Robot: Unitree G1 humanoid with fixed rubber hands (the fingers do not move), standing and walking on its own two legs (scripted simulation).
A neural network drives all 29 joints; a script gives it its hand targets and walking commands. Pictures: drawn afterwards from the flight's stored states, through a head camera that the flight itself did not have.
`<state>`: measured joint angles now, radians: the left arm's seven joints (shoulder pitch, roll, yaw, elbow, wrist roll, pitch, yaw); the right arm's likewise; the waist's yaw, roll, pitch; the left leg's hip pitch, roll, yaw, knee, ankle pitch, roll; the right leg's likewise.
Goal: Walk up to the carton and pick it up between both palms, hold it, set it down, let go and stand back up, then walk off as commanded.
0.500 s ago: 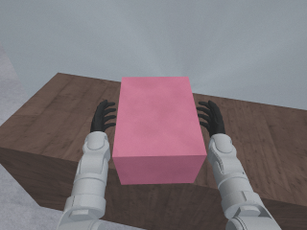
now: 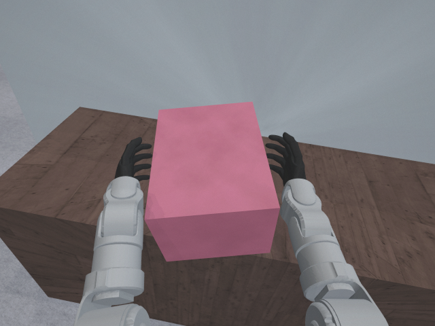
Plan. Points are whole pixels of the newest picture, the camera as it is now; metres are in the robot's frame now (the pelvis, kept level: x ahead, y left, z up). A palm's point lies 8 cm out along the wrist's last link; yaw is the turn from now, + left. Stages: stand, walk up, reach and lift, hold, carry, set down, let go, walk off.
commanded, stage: reach and lift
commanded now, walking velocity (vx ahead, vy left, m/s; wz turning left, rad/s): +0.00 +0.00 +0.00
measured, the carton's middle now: (211, 177) +0.44 +0.01 +0.07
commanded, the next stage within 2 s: hold in 0.84 s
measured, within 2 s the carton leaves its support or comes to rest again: neither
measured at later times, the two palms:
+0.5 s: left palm (127, 170) +0.37 +0.16 +0.15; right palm (296, 169) +0.37 -0.14 +0.16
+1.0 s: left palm (126, 169) +0.36 +0.16 +0.16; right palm (301, 173) +0.35 -0.14 +0.17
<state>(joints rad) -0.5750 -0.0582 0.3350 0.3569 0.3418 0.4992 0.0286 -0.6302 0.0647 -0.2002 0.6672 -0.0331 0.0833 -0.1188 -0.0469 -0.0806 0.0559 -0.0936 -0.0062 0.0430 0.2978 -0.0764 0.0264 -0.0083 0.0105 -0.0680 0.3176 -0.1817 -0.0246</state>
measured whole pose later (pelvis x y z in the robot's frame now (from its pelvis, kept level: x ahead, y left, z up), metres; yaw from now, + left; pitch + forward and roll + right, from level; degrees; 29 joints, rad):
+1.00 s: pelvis +0.00 +0.00 +0.00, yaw +0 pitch -12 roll +0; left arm -0.55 -0.06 0.31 0.12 0.40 0.66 -0.03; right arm -0.60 0.04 -0.09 0.53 0.06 0.11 -0.15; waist -0.09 -0.09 0.14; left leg 0.01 -0.01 0.05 0.29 -0.09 0.03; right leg 0.10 0.00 -0.08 0.30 -0.18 -0.02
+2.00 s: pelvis +0.00 +0.00 +0.00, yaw -1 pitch -12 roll +0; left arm -0.56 -0.07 0.32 0.08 0.42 0.74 -0.04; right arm -0.63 0.03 -0.09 0.53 0.07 0.17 -0.14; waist -0.08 -0.09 0.13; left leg 0.02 0.00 0.06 0.28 -0.08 0.03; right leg 0.10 0.00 -0.08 0.30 -0.18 -0.03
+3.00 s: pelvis -0.01 +0.00 +0.00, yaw +0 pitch -12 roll +0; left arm -0.60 -0.05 0.33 0.13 0.41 0.72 -0.05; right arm -0.64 0.06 -0.13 0.54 0.03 0.15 -0.14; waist -0.08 -0.10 0.15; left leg 0.00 0.00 0.06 0.27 -0.07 0.02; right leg 0.08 0.00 -0.10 0.31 -0.18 -0.03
